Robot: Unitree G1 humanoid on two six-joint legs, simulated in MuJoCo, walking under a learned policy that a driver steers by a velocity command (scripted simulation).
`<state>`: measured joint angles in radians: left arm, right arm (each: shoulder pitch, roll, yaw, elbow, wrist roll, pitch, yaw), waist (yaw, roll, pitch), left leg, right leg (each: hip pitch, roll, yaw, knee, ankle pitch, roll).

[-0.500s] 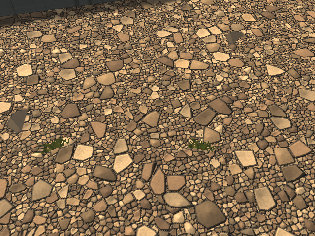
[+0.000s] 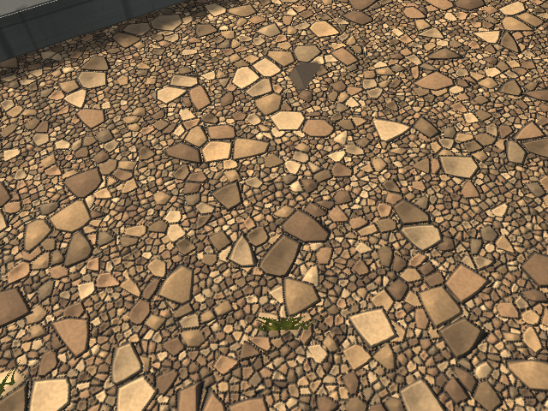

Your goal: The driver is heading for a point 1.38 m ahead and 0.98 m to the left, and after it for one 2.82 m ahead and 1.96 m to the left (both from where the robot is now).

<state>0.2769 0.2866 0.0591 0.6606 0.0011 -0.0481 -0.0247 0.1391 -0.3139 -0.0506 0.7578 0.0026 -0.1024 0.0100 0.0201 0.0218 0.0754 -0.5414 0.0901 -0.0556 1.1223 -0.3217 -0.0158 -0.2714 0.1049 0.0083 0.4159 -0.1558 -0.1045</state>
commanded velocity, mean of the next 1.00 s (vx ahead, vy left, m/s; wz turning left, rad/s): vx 0.09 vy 0.00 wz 0.39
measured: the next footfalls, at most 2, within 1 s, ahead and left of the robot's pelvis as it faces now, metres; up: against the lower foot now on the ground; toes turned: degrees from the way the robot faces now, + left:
left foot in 0.28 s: +0.30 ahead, +0.15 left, +0.00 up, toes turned +4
right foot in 0.68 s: +0.32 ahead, -0.08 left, +0.00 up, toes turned +23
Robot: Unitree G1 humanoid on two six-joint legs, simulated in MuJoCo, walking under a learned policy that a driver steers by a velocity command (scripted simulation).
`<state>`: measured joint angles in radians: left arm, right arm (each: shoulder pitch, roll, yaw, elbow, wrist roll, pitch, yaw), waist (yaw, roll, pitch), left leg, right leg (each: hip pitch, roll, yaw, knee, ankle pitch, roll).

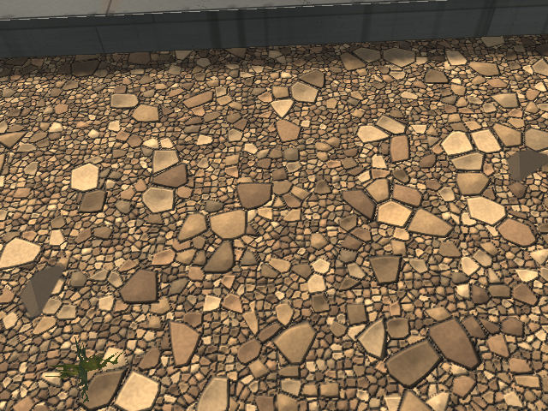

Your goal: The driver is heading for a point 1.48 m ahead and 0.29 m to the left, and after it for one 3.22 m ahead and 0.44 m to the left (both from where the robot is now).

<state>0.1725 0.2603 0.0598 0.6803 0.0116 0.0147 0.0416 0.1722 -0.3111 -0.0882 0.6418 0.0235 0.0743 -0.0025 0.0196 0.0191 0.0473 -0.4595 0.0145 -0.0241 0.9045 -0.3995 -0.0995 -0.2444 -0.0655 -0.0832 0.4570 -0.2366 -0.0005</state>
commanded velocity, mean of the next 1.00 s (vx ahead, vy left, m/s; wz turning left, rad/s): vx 0.00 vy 0.00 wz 0.33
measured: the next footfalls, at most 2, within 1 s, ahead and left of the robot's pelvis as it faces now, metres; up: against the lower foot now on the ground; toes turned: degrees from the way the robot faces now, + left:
left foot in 0.12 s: +0.03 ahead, +0.14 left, +0.00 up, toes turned +11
right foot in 0.54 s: +0.09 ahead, -0.08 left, +0.00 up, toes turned +19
